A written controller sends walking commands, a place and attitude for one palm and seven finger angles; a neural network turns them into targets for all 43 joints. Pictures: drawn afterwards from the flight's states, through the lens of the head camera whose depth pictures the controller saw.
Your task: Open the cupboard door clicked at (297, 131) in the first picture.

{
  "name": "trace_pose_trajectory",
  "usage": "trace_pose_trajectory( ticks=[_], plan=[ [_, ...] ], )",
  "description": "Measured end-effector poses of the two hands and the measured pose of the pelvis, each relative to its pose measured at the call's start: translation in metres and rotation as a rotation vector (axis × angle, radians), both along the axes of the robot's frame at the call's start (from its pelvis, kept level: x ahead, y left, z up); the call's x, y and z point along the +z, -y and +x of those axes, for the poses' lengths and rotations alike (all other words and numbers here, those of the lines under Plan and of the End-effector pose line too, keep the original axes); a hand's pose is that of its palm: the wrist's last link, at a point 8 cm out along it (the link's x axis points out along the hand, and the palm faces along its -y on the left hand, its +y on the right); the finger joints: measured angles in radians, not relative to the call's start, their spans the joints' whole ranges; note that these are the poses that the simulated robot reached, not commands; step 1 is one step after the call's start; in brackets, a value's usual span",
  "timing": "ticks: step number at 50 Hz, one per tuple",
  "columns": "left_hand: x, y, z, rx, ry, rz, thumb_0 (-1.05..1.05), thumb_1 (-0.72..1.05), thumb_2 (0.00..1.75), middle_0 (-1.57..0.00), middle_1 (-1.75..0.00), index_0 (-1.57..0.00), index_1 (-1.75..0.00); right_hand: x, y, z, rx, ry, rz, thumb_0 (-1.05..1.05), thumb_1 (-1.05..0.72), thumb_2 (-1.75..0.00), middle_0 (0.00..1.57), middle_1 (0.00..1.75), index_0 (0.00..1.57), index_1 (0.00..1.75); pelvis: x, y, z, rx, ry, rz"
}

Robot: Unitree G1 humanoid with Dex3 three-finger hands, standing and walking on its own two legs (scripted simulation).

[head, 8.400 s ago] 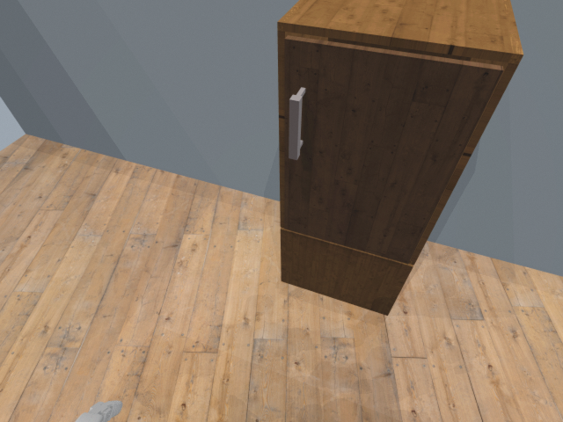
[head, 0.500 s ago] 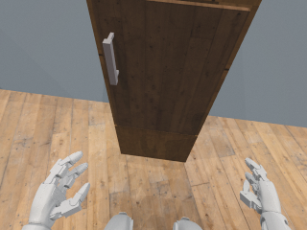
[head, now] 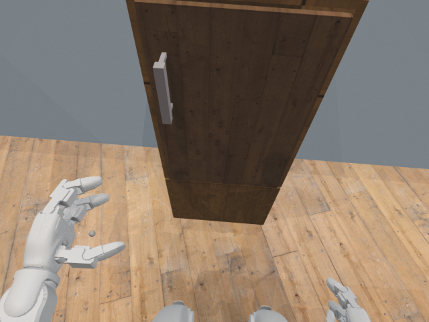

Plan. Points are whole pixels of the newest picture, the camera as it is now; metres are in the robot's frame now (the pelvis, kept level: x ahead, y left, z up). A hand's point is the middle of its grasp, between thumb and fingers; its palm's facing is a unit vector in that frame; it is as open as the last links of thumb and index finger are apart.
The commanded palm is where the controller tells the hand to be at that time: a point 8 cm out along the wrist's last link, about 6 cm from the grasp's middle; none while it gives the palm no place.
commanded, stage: raise the hand with hooked fingers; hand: left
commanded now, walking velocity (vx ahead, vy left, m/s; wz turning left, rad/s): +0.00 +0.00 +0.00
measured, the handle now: (165, 90) +0.57 +0.15 +0.09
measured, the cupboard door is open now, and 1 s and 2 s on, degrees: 0 0 0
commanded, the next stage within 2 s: move the hooked fingers beside the handle in 1.14 s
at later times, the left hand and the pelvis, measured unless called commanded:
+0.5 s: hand (74, 193) +0.30 +0.25 +0.09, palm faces +0.01 -1.00 -0.04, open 13.9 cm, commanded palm +0.27 +0.30 +0.11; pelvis +0.03 -0.01 +0.02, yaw +1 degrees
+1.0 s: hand (81, 176) +0.32 +0.24 +0.11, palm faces +0.02 -1.00 -0.03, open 14.0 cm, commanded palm +0.29 +0.29 +0.12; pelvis +0.02 -0.03 +0.03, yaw -1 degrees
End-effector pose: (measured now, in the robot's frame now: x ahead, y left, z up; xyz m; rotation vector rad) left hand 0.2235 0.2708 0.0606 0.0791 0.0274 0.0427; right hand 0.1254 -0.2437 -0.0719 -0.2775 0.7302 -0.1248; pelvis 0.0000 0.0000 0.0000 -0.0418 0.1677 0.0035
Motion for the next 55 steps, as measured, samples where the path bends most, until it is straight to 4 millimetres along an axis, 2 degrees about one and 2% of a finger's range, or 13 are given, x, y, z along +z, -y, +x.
trace_pose_trajectory(
  ticks=[7, 13, 18, 23, 31, 37, 45, 55],
  plan=[
    [0.000, -0.004, 0.020, -0.079, -0.034, -0.023, 0.00, -0.19, 0.43, -0.28, -0.99, -0.28, -1.00, 0.019, 0.007, 0.034, 0.004, 0.079, -0.041, 0.02, -0.90, -0.90, 0.20, 0.30, 0.20, 0.30, 0.005, -0.001, 0.008, 0.005, 0.011, -0.005],
    [0.025, -0.018, 0.032, -0.030, 0.021, -0.024, 0.00, -0.33, 0.37, -0.29, -1.08, -0.29, -1.09, 0.035, -0.001, 0.059, 0.031, 0.147, -0.016, 0.02, -0.90, -0.90, 0.20, 0.30, 0.20, 0.30, 0.013, 0.003, 0.019, 0.005, 0.027, -0.005],
    [0.034, -0.029, 0.040, -0.012, 0.007, -0.027, 0.00, -0.42, 0.33, -0.30, -1.14, -0.29, -1.15, 0.034, -0.006, 0.069, 0.059, 0.140, 0.012, 0.02, -0.90, -0.90, 0.20, 0.30, 0.20, 0.30, 0.017, 0.007, 0.023, 0.011, 0.034, -0.004],
    [0.032, -0.032, 0.048, -0.026, -0.045, -0.045, 0.00, -0.47, 0.31, -0.30, -1.18, -0.30, -1.18, 0.029, -0.003, 0.067, 0.055, 0.101, 0.019, 0.02, -0.90, -0.90, 0.20, 0.30, 0.21, 0.30, 0.020, 0.011, 0.025, 0.011, 0.036, 0.001],
    [0.053, -0.038, 0.067, -0.021, 0.024, -0.042, -0.01, -0.50, 0.30, -0.30, -1.19, -0.30, -1.20, 0.025, 0.014, 0.050, 0.020, 0.038, 0.001, 0.02, -0.90, -0.90, 0.20, 0.30, 0.21, 0.30, 0.025, 0.020, 0.028, 0.007, 0.045, 0.006],
    [0.058, -0.035, 0.079, -0.047, -0.011, -0.053, -0.01, -0.50, 0.30, -0.30, -1.20, -0.30, -1.20, 0.025, 0.030, 0.038, -0.022, 0.016, -0.007, 0.02, -0.90, -0.90, 0.20, 0.30, 0.21, 0.30, 0.028, 0.023, 0.028, -0.001, 0.046, 0.013],
    [0.050, -0.022, 0.077, -0.045, -0.016, -0.062, -0.01, -0.50, 0.30, -0.30, -1.20, -0.30, -1.20, 0.027, 0.040, 0.029, -0.041, 0.012, -0.012, 0.02, -0.90, -0.90, 0.20, 0.30, 0.20, 0.30, 0.030, 0.027, 0.026, -0.013, 0.047, 0.023],
    [0.054, -0.021, 0.071, -0.035, 0.008, -0.049, -0.01, -0.50, 0.30, -0.30, -1.20, -0.30, -1.20, 0.026, 0.036, 0.032, -0.032, 0.024, 0.004, 0.02, -0.90, -0.90, 0.20, 0.30, 0.20, 0.30, 0.030, 0.030, 0.023, -0.008, 0.059, 0.023]
  ],
)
